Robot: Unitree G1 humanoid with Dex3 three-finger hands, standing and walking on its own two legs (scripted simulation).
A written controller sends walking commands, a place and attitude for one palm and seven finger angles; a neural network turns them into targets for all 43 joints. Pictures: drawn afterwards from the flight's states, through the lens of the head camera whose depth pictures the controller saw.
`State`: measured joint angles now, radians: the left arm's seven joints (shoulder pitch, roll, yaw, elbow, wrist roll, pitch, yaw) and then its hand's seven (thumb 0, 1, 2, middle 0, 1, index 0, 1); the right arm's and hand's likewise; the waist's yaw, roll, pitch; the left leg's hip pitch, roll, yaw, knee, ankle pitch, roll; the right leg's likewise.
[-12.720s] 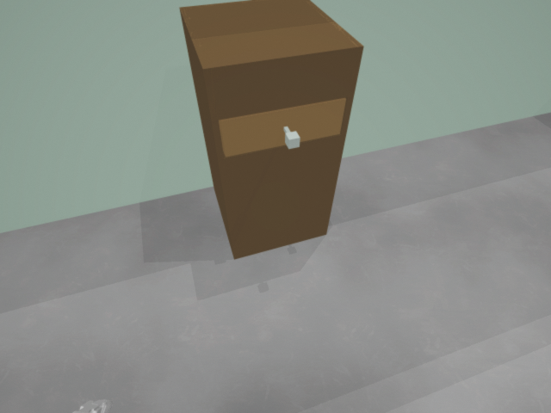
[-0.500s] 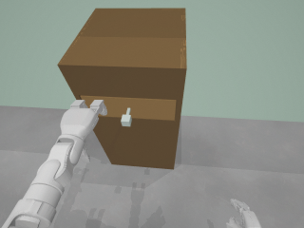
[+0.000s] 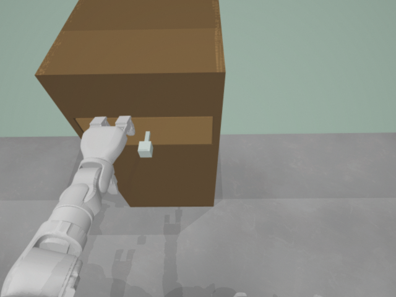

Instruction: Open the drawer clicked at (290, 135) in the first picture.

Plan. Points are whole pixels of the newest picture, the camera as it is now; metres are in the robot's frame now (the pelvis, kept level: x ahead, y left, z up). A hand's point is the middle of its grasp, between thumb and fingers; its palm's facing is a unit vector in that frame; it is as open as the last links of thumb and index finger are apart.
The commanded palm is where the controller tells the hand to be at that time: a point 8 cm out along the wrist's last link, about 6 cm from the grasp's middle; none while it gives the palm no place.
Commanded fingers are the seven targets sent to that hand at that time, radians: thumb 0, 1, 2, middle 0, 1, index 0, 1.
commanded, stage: move the hooked fingers above the handle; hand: left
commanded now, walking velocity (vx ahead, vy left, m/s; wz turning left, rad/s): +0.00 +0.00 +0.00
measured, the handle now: (146, 143) +0.53 +0.17 -0.11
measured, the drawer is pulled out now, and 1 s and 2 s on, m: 0.00 0.00 0.00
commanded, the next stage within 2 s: lower the fingers behind the handle in 1.48 s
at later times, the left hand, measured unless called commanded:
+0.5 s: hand (131, 151) +0.45 +0.19 -0.04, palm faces -0.05 -0.03 -1.00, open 13.9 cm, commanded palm +0.44 +0.19 +0.02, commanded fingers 0.00 -0.50 0.30 -0.30 -1.20 -0.30 -1.20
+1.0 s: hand (137, 148) +0.47 +0.17 -0.05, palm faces -0.07 -0.03 -1.00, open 13.9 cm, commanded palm +0.45 +0.18 +0.01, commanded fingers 0.00 -0.50 0.30 -0.30 -1.20 -0.30 -1.20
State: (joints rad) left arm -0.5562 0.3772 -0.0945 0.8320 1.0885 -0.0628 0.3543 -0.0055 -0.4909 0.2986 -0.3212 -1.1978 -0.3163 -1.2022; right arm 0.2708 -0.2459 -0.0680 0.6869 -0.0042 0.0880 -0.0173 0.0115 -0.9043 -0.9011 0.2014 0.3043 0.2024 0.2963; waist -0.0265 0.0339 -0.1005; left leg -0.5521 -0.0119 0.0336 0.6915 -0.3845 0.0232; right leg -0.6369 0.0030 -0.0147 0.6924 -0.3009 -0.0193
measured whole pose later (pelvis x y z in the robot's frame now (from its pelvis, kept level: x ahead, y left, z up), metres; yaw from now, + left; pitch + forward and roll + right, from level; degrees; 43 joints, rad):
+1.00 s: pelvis -0.01 +0.01 -0.03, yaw -1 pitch +23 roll -1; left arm -0.78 0.35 -0.06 1.10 1.10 0.01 0.46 0.00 -0.49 0.30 -0.32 -1.20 -0.32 -1.20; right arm 0.37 -0.24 -0.06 0.72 -0.05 0.08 0.02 0.01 -0.90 -0.90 0.20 0.30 0.20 0.30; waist -0.12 0.06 -0.16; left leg -0.85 0.01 0.04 0.91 -0.47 0.03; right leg -0.92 0.02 -0.01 0.87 -0.35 -0.01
